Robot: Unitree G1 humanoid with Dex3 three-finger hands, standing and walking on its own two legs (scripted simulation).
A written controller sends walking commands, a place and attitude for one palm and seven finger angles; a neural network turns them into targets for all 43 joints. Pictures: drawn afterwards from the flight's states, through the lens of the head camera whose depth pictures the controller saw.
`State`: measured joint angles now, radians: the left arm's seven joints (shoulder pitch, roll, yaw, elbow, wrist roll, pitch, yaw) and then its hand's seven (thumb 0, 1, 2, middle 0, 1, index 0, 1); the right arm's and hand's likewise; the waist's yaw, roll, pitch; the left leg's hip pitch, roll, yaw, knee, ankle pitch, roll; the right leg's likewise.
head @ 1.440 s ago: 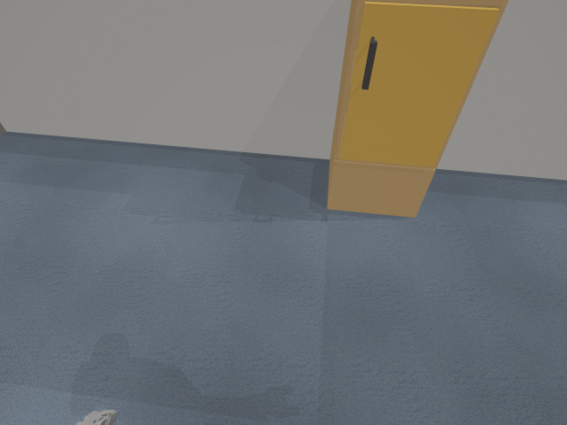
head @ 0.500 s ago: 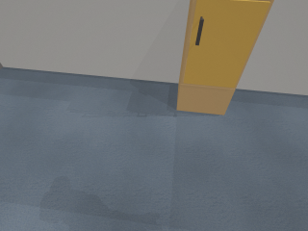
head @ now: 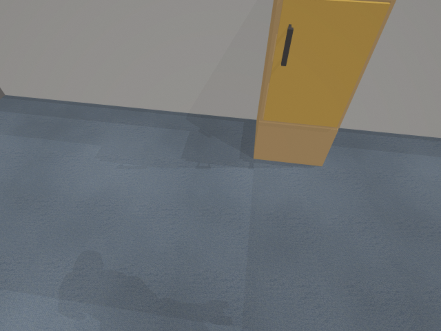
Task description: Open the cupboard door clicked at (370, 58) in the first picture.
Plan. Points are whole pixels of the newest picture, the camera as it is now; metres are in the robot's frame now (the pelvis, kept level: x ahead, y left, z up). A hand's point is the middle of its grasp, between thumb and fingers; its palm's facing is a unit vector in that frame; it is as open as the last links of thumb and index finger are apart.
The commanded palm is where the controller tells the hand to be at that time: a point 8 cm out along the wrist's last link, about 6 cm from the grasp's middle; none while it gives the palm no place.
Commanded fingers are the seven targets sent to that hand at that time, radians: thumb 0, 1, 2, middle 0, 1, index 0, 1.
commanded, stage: walk to a spot facing it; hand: left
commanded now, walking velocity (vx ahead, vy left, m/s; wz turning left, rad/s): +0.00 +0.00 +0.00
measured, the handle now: (286, 45) +1.19 -0.20 -0.02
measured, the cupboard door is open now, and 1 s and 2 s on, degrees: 0 0 0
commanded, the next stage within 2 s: none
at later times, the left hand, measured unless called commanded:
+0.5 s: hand out of the picture +0.05 +0.18 -0.18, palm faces -0.16 -0.95 -0.28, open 7.4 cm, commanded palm none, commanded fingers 0.00 0.90 0.90 -0.20 -0.30 -0.20 -0.30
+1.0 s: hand out of the picture +0.09 +0.15 -0.16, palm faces -0.31 -0.93 -0.21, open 7.4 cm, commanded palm none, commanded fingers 0.00 0.90 0.90 -0.20 -0.30 -0.20 -0.30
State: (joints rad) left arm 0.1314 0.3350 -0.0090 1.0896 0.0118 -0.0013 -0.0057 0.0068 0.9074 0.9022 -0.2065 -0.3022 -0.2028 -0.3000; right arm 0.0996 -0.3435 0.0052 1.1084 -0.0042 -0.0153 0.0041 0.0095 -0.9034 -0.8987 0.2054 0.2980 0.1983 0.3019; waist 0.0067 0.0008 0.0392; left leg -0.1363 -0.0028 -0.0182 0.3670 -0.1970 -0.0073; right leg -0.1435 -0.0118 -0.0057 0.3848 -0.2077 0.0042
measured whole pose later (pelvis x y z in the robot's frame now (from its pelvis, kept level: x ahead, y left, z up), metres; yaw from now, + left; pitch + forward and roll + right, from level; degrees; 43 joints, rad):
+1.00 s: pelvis +0.04 -0.04 +0.00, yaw -25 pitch +2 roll +0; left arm 0.40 0.17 0.05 0.99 0.03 -0.03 -0.01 0.01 0.91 0.90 -0.21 -0.30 -0.20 -0.30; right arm 0.15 -0.25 -0.07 0.94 -0.02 0.01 0.01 0.01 -0.91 -0.90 0.20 0.30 0.19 0.30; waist 0.06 0.02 -0.01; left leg -0.50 0.07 -0.01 0.88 -0.27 -0.08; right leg -0.16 0.11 0.19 0.34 -0.21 -0.07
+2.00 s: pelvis +0.34 -0.21 -0.01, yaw -63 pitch +0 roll +1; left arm 0.27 0.21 0.07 0.99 0.02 -0.05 -0.01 0.00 0.93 0.90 -0.20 -0.30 -0.20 -0.30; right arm 0.16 -0.17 -0.05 0.91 -0.02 -0.03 -0.01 0.01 -0.91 -0.90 0.20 0.30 0.19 0.30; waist -0.01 0.02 0.06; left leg -0.65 0.19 0.00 1.17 -0.24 -0.08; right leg -0.20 0.10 -0.03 0.47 -0.28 -0.12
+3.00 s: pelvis +0.47 -0.30 -0.01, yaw -68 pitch -1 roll +1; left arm 0.13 0.13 0.04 0.93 0.03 0.01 0.03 -0.01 0.92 0.90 -0.21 -0.30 -0.21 -0.30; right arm 0.30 -0.18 -0.07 1.01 -0.01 0.07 0.02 0.01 -0.91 -0.90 0.20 0.30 0.19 0.30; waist -0.05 0.02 0.05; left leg -0.43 0.08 0.10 0.92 -0.43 -0.08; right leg -0.19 -0.15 -0.24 0.55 -0.33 0.02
